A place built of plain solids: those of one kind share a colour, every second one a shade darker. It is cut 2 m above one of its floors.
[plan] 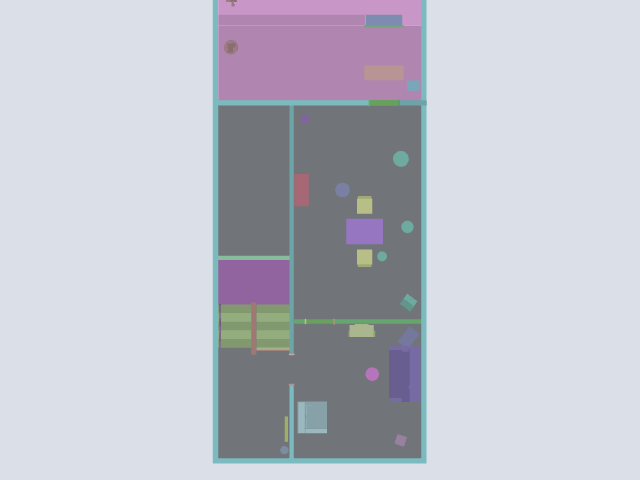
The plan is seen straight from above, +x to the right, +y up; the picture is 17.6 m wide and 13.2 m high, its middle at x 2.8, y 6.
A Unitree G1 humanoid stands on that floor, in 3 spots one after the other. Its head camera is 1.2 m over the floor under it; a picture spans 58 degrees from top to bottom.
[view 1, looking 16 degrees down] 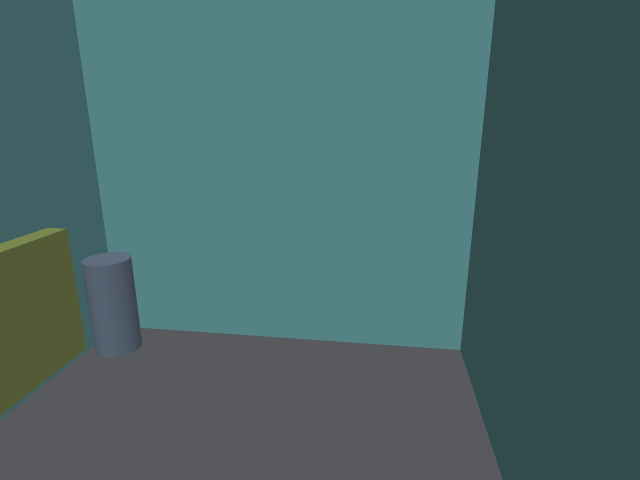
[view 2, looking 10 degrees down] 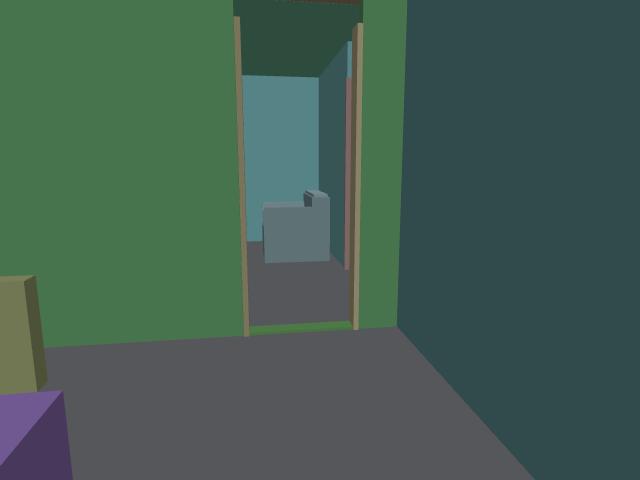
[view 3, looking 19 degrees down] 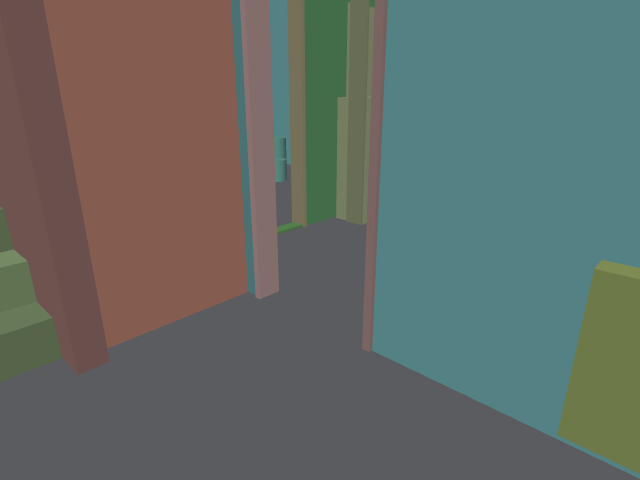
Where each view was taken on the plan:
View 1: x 0.45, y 2.14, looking -82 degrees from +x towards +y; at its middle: wall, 2.25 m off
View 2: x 3.13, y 6.77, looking -99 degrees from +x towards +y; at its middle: slotfit_chair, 5.36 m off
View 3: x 0.45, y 0.94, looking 43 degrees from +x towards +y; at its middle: ground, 3.69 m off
